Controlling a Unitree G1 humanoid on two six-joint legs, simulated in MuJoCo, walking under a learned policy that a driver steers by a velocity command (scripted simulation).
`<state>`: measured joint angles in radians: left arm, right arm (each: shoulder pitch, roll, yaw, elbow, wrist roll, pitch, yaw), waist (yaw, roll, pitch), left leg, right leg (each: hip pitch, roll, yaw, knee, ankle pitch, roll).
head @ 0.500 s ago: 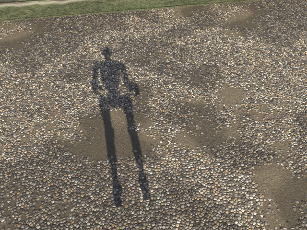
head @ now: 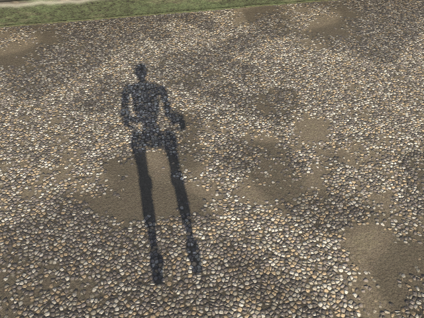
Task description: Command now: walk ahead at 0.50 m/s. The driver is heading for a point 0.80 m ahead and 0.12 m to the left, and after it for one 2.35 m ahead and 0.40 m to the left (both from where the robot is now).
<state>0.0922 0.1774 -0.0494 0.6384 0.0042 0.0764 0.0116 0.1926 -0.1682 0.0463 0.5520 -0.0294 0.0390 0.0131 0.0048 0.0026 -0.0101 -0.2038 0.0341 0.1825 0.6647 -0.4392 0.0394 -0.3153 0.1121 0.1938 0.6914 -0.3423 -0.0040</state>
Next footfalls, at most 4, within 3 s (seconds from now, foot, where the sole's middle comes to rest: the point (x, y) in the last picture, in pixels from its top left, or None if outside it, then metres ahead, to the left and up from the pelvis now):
none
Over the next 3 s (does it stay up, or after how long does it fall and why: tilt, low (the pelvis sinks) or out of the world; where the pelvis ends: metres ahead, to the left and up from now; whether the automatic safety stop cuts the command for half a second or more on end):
stays up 0.01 -0.01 0.00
